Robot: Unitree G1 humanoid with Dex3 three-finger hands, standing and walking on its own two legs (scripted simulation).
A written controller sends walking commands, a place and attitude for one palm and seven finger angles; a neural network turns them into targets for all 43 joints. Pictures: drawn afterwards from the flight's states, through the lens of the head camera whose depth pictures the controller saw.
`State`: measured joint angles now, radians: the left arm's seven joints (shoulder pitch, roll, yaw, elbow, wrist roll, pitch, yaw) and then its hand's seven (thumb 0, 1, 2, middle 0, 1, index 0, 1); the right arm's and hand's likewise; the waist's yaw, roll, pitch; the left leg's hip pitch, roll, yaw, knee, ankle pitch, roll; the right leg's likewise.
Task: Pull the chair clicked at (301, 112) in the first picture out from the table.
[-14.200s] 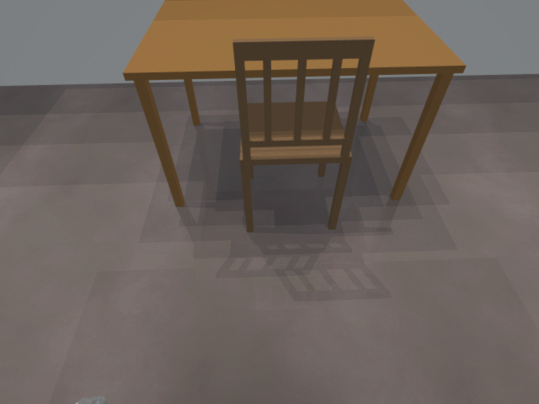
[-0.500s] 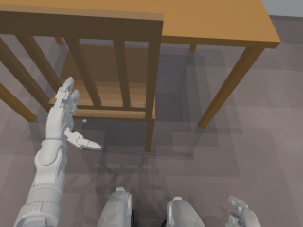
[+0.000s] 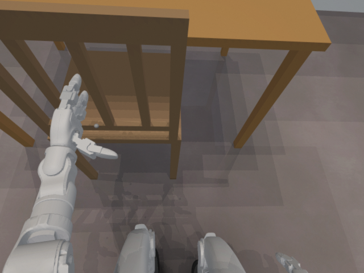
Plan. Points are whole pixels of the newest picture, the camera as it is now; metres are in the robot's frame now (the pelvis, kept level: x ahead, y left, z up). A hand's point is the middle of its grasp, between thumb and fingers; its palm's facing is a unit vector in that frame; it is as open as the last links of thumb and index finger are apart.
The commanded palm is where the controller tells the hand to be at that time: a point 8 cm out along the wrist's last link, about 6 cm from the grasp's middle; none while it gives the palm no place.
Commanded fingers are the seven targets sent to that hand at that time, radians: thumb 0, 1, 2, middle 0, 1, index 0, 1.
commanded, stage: push the fingers through the gap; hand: left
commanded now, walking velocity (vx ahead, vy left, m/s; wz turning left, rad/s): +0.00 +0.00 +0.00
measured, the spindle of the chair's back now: (96, 91) +0.51 +0.20 +0.03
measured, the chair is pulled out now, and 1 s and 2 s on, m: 0.00 0.00 0.00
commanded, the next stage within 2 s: hook a spindle and tug to test in 0.96 s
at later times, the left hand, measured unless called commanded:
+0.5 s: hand (104, 104) +0.48 +0.18 +0.02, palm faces +0.01 -1.00 -0.03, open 16.9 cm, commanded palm +0.46 +0.22 +0.03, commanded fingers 0.00 -0.50 0.30 -0.06 -0.08 -0.06 -0.08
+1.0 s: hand (104, 101) +0.48 +0.18 +0.03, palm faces +0.02 -1.00 -0.04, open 16.9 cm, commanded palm +0.46 +0.22 +0.03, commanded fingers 0.00 -0.50 0.30 -0.06 -0.08 -0.06 -0.08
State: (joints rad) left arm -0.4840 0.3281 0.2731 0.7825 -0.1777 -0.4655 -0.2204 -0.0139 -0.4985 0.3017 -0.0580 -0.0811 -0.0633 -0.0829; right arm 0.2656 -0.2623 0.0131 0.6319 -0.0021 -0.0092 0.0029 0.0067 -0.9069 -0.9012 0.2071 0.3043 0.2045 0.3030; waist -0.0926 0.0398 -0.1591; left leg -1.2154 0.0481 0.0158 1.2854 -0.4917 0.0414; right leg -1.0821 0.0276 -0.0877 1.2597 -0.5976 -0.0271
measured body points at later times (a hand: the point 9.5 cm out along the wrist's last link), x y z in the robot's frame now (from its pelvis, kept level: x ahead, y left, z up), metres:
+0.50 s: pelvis +0.00 +0.00 -0.01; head +0.15 +0.03 +0.42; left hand +0.47 +0.23 +0.03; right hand +0.06 -0.26 -0.13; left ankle +0.06 +0.10 -0.62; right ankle +0.00 -0.11 -0.62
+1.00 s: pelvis +0.01 +0.00 +0.00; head +0.16 +0.02 +0.42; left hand +0.48 +0.23 +0.03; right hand +0.05 -0.26 -0.12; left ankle +0.06 +0.10 -0.62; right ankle +0.00 -0.11 -0.62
